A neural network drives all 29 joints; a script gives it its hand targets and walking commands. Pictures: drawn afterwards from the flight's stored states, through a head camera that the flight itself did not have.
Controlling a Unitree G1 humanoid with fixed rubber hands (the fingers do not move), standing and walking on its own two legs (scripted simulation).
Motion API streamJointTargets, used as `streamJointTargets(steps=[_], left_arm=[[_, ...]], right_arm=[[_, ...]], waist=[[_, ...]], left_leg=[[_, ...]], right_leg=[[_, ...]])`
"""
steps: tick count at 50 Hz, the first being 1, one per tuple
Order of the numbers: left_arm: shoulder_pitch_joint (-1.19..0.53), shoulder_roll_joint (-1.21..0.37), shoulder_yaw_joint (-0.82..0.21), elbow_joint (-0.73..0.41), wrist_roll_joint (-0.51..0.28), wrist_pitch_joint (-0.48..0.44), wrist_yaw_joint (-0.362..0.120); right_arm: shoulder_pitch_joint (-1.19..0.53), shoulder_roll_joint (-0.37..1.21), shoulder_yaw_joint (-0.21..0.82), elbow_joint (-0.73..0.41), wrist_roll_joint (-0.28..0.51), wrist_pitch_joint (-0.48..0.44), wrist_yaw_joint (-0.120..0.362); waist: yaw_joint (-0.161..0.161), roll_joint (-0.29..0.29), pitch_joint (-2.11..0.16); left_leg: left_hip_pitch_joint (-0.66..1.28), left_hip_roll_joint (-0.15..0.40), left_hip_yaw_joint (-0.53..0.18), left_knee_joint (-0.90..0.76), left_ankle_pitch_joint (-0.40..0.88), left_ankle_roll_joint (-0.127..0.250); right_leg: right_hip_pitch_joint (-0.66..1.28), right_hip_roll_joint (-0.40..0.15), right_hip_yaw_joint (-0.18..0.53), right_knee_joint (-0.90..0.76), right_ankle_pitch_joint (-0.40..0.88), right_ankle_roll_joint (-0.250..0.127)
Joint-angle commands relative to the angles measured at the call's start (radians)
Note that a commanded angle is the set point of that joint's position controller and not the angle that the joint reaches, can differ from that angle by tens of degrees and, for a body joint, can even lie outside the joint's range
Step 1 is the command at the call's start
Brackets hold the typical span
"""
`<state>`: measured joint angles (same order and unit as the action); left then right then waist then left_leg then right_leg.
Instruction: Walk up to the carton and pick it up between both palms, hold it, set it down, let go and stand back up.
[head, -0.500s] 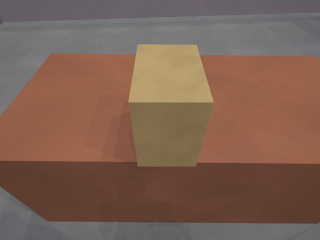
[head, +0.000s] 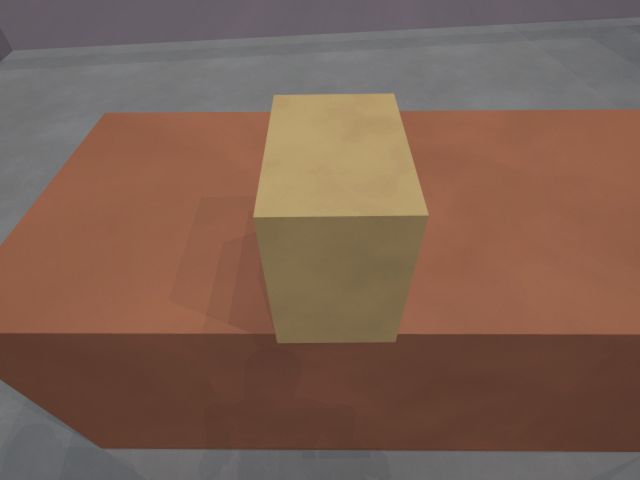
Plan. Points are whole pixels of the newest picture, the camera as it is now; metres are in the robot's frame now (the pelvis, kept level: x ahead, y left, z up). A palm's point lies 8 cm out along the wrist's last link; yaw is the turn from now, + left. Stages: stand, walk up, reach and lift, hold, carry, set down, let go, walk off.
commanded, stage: walk up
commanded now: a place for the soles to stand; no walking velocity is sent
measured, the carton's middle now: (335, 219) +0.50 +0.00 +0.04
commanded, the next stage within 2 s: reach and lift in 0.52 s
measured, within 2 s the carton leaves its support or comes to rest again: neither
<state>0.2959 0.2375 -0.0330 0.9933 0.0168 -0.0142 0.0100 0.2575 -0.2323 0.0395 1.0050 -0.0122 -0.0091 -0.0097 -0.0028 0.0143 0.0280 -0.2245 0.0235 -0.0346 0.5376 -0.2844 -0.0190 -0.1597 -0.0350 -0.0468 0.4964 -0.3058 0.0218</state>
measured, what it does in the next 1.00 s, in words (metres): stands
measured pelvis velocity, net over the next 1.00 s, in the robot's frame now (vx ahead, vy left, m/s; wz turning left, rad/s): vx -0.03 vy -0.03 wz -0.05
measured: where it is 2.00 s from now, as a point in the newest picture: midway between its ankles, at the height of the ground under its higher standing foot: outside the picture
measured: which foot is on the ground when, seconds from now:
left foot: down 0.00-1.00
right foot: down 0.00-1.00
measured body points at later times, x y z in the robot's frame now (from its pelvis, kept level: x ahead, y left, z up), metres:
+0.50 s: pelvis +0.01 -0.01 +0.00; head +0.00 +0.00 +0.45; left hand +0.02 +0.25 -0.15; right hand +0.05 -0.26 -0.15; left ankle +0.00 +0.13 -0.74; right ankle -0.02 -0.13 -0.74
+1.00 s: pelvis -0.03 -0.03 +0.00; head -0.02 -0.02 +0.44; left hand +0.11 +0.22 -0.11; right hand +0.11 -0.27 -0.10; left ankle +0.00 +0.13 -0.73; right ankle -0.02 -0.13 -0.74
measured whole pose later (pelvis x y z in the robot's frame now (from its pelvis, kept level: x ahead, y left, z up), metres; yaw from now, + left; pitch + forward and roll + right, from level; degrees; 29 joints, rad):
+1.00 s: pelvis -0.03 -0.03 +0.00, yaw -3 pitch -5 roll +1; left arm 0.17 0.23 0.12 0.49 0.07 0.49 -0.04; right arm 0.17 -0.22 0.03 0.68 0.01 0.03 0.00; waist 0.02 -0.04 0.12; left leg -0.19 0.07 0.01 0.54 -0.26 -0.05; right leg -0.19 0.01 -0.01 0.58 -0.30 -0.02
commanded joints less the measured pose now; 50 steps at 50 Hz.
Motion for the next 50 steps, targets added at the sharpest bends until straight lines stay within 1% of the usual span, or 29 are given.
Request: streamJointTargets(steps=[1, 9, 15, 17, 18, 19, 21, 22, 24, 26, 27, 28, 29, 30, 31, 32, 33, 34, 36, 37, 38, 39, 40, 41, 42, 43, 46, 48, 50], left_arm=[[0.042, 0.132, 0.021, -0.029, -0.001, -0.008, 0.005], [0.024, 0.138, 0.018, -0.015, -0.002, -0.004, 0.007], [0.017, 0.14, 0.015, -0.005, -0.004, -0.001, 0.007], [0.02, 0.156, 0.022, -0.003, 0.001, 0.002, 0.007], [0.018, 0.152, 0.022, -0.003, -0.001, 0.002, 0.006], [0.018, 0.141, 0.02, -0.001, 0.0, 0.005, 0.006], [0.006, 0.139, 0.017, 0.0, -0.001, 0.009, 0.004], [0.008, 0.142, 0.019, 0.002, 0.002, 0.009, 0.004], [0.023, 0.135, 0.014, 0.007, -0.002, 0.01, 0.005], [0.021, 0.151, 0.015, 0.012, 0.004, 0.009, 0.005], [-0.785, 0.32, 0.077, -0.399, -0.022, 0.208, -0.01], [-0.585, 0.323, 0.071, -0.429, -0.042, 0.329, 0.014], [-0.568, 0.308, 0.065, -0.492, -0.057, 0.407, 0.011], [-0.513, 0.267, 0.07, -0.506, -0.054, 0.483, 0.002], [-0.491, 0.244, 0.088, -0.547, -0.052, 0.534, -0.007], [-0.438, 0.192, 0.092, -0.591, -0.025, 0.569, -0.012], [-0.404, 0.169, 0.101, -0.569, 0.029, 0.585, -0.013], [-0.325, 0.145, 0.101, -0.59, 0.046, 0.608, -0.021], [-0.159, 0.095, 0.132, -0.602, 0.06, 0.635, -0.048], [-0.086, 0.08, 0.158, -0.619, 0.059, 0.635, -0.066], [-0.033, 0.084, 0.186, -0.632, 0.069, 0.63, -0.081], [-0.006, 0.098, 0.214, -0.641, 0.085, 0.623, -0.09], [-0.004, 0.125, 0.24, -0.639, 0.097, 0.612, -0.091], [-0.005, 0.14, 0.248, -0.633, 0.1, 0.598, -0.084], [-0.032, 0.155, 0.249, -0.641, 0.098, 0.577, -0.081], [-0.08, 0.185, 0.24, -0.623, 0.09, 0.557, -0.066], [-0.245, 0.174, 0.208, -0.611, 0.066, 0.475, -0.038], [-0.352, 0.176, 0.2, -0.641, 0.038, 0.425, -0.026], [-0.413, 0.182, 0.188, -0.694, 0.019, 0.392, -0.014]], right_arm=[[0.038, -0.134, -0.019, -0.029, 0.001, -0.013, -0.007], [0.038, -0.139, -0.016, -0.03, 0.002, -0.016, -0.008], [0.039, -0.142, -0.014, -0.027, 0.001, -0.015, -0.011], [0.065, -0.146, -0.015, -0.032, 0.001, -0.02, -0.011], [0.06, -0.141, -0.012, -0.023, 0.004, -0.018, -0.012], [0.063, -0.137, -0.014, -0.027, 0.009, -0.017, -0.013], [0.067, -0.15, -0.016, -0.022, 0.004, -0.016, -0.014], [0.056, -0.156, -0.016, -0.027, 0.0, -0.015, -0.014], [0.049, -0.157, -0.02, -0.031, 0.005, -0.014, -0.014], [0.04, -0.147, -0.015, -0.03, 0.003, -0.01, -0.013], [-0.742, -0.068, -0.185, -0.204, -0.098, -0.058, 0.013], [-0.551, -0.113, -0.212, -0.186, -0.13, -0.027, 0.032], [-0.535, -0.14, -0.224, -0.242, -0.123, -0.002, 0.047], [-0.465, -0.125, -0.206, -0.23, -0.112, 0.044, 0.067], [-0.405, -0.131, -0.189, -0.264, -0.095, 0.072, 0.077], [-0.345, -0.116, -0.168, -0.23, -0.075, 0.076, 0.086], [-0.327, -0.157, -0.132, -0.188, -0.028, 0.081, 0.09], [-0.264, -0.146, -0.101, -0.161, 0.026, 0.086, 0.085], [-0.185, -0.177, -0.034, -0.131, 0.11, 0.084, 0.065], [-0.167, -0.2, -0.014, -0.154, 0.137, 0.075, 0.051], [-0.158, -0.22, 0.0, -0.183, 0.155, 0.065, 0.038], [-0.16, -0.231, 0.015, -0.21, 0.169, 0.054, 0.025], [-0.169, -0.221, 0.035, -0.24, 0.172, 0.041, 0.01], [-0.172, -0.196, 0.05, -0.264, 0.162, 0.031, -0.004], [-0.211, -0.161, 0.046, -0.3, 0.144, 0.021, -0.011], [-0.255, -0.109, 0.032, -0.375, 0.089, 0.014, -0.019], [-0.307, -0.018, -0.027, -0.479, 0.007, -0.003, 0.004], [-0.323, 0.03, -0.055, -0.526, -0.023, -0.009, 0.013], [-0.303, 0.059, -0.069, -0.558, -0.042, -0.01, 0.011]], waist=[[0.003, -0.009, 0.022], [0.003, 0.013, 0.018], [0.002, 0.007, 0.013], [-0.006, -0.005, -0.012], [0.001, -0.008, -0.004], [-0.004, -0.026, -0.008], [-0.006, 0.014, -0.006], [-0.003, -0.003, 0.013], [0.01, 0.039, 0.037], [0.007, 0.018, 0.044], [-0.032, -0.028, -0.043], [-0.028, -0.029, 0.044], [-0.031, -0.043, 0.048], [-0.034, -0.05, -0.009], [-0.032, -0.038, -0.088], [-0.011, 0.021, -0.14], [-0.003, 0.062, -0.234], [-0.011, 0.088, -0.276], [-0.047, 0.121, -0.302], [-0.045, 0.096, -0.299], [-0.037, 0.054, -0.286], [-0.024, 0.018, -0.265], [-0.005, -0.027, -0.231], [0.006, -0.07, -0.177], [0.019, -0.118, -0.104], [0.049, -0.14, -0.006], [0.077, -0.109, 0.071], [0.067, -0.071, 0.049], [0.042, -0.031, -0.001]], left_leg=[[-0.022, 0.058, -0.062, -0.087, 0.245, 0.062], [-0.027, 0.057, -0.072, -0.084, 0.268, 0.063], [-0.022, 0.055, -0.076, -0.079, 0.269, 0.062], [0.011, 0.047, -0.079, -0.08, 0.313, 0.07], [-0.004, 0.043, -0.083, -0.082, 0.305, 0.066], [0.008, 0.046, -0.088, -0.082, 0.285, 0.073], [0.0, 0.047, -0.098, -0.099, 0.265, 0.078], [-0.013, 0.054, -0.102, -0.095, 0.29, 0.075], [-0.007, 0.053, -0.111, -0.116, 0.246, 0.079], [-0.044, 0.045, -0.119, -0.117, 0.194, 0.076], [-0.207, 0.025, 0.074, 0.074, 0.071, -0.003], [-0.269, 0.014, 0.126, 0.119, -0.087, -0.022], [-0.277, 0.014, 0.136, 0.11, -0.105, -0.032], [-0.229, 0.014, 0.137, 0.125, -0.069, -0.041], [-0.181, 0.01, 0.133, 0.139, -0.003, -0.05], [-0.1, 0.016, 0.128, 0.146, 0.121, -0.066], [-0.117, 0.018, 0.111, 0.169, 0.177, -0.06], [0.002, 0.013, 0.109, 0.192, 0.292, -0.074], [0.212, 0.009, 0.075, 0.212, 0.56, -0.095], [0.289, 0.003, 0.072, 0.178, 0.613, -0.085], [0.303, -0.006, 0.077, 0.142, 0.613, -0.07], [0.266, -0.02, 0.087, 0.102, 0.573, -0.058], [0.178, -0.04, 0.104, 0.061, 0.485, -0.04], [0.097, -0.058, 0.113, 0.018, 0.389, -0.025], [0.053, -0.077, 0.128, -0.043, 0.185, -0.007], [0.012, -0.066, 0.146, -0.069, 0.107, 0.002], [-0.005, -0.052, 0.175, -0.08, 0.022, 0.012], [-0.039, -0.039, 0.186, -0.077, -0.061, 0.021], [-0.05, -0.026, 0.191, -0.075, -0.105, 0.027]], right_leg=[[-0.012, -0.069, 0.072, -0.088, 0.202, -0.07], [0.004, -0.066, 0.055, -0.084, 0.188, -0.067], [0.011, -0.068, 0.049, -0.091, 0.187, -0.067], [0.019, -0.069, 0.04, -0.08, 0.198, -0.066], [0.008, -0.062, 0.04, -0.086, 0.17, -0.068], [-0.002, -0.065, 0.037, -0.089, 0.137, -0.066], [0.002, -0.061, 0.033, -0.089, 0.106, -0.064], [0.003, -0.061, 0.021, -0.089, 0.109, -0.06], [-0.026, -0.058, 0.028, -0.096, 0.073, -0.056], [-0.01, -0.061, 0.027, -0.112, 0.046, -0.06], [-0.254, 0.009, 0.01, 0.131, -0.057, -0.053], [-0.249, -0.005, -0.008, 0.178, -0.142, -0.061], [-0.219, 0.003, -0.024, 0.186, -0.116, -0.065], [-0.178, -0.004, -0.026, 0.178, -0.07, -0.065], [-0.195, 0.002, -0.041, 0.209, 0.013, -0.056], [-0.234, 0.02, -0.055, 0.217, 0.088, -0.062], [-0.198, -0.001, -0.056, 0.21, 0.115, -0.055], [-0.19, 0.016, -0.073, 0.198, 0.237, -0.053], [-0.182, 0.038, -0.095, 0.184, 0.482, -0.043], [-0.146, 0.048, -0.092, 0.131, 0.564, -0.031], [-0.091, 0.052, -0.082, 0.094, 0.636, -0.023], [-0.025, 0.052, -0.066, 0.066, 0.67, -0.02], [0.057, 0.041, -0.038, 0.046, 0.699, -0.015], [0.113, 0.034, -0.021, 0.034, 0.686, -0.003], [0.073, 0.042, -0.008, -0.008, 0.471, 0.011], [0.03, 0.042, -0.016, -0.035, 0.326, 0.017], [-0.076, 0.036, 0.02, -0.121, 0.012, 0.002], [-0.125, 0.017, 0.051, -0.13, -0.111, -0.009], [-0.12, 0.002, 0.074, -0.116, -0.145, -0.016]])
